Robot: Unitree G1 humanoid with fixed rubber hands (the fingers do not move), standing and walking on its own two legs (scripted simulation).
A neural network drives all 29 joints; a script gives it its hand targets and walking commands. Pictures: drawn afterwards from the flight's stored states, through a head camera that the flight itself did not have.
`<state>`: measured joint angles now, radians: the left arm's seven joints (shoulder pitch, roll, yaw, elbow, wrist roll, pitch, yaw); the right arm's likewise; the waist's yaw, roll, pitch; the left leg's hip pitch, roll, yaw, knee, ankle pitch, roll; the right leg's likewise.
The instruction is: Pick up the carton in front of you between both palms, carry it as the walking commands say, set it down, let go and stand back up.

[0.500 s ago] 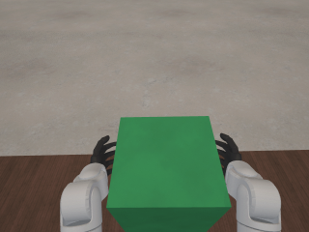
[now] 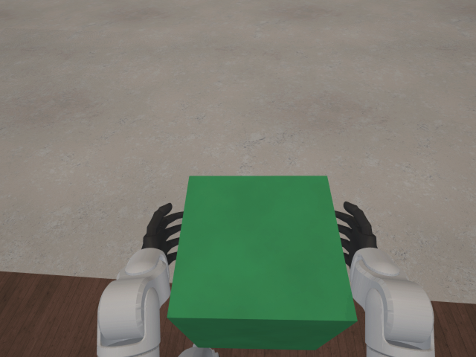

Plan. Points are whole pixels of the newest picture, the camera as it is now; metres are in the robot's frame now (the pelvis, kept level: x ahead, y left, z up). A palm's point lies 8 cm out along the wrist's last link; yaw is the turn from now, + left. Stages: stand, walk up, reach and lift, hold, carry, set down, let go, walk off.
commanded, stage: carry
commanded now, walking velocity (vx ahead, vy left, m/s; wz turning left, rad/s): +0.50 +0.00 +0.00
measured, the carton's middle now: (256, 269) +0.26 +0.00 +0.02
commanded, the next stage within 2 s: none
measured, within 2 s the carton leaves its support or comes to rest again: neither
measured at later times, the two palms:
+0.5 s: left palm (182, 101) +0.65 +0.18 +0.10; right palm (307, 97) +0.65 -0.12 +0.10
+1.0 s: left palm (194, 58) +1.00 +0.21 +0.04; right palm (283, 58) +1.00 -0.09 +0.03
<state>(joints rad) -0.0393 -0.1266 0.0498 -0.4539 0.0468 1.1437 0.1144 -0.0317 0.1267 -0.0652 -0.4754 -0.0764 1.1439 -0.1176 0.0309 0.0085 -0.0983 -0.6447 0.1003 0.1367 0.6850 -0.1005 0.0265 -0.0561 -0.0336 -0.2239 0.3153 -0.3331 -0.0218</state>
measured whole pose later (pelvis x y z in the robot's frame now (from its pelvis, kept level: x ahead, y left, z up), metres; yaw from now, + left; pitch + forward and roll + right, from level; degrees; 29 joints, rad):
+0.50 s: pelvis +0.31 +0.04 -0.01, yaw +0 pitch +6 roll +0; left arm -0.48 -0.10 0.24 -0.17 0.05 1.13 0.15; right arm -0.51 0.10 -0.23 -0.11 -0.02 1.09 -0.16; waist -0.03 -0.01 -0.02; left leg -0.21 -0.01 0.16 0.48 -0.38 0.07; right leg -0.67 -0.04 -0.07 0.74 -0.13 -0.06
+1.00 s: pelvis +0.67 +0.05 -0.10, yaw -2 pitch +4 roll -3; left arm -0.50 -0.08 0.17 -0.12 -0.01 1.09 0.15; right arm -0.42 0.11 -0.24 -0.25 -0.08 1.12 -0.15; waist 0.11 0.07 -0.06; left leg -0.57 0.04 0.08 0.43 0.46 0.05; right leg -0.11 0.06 -0.06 0.94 -0.84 -0.03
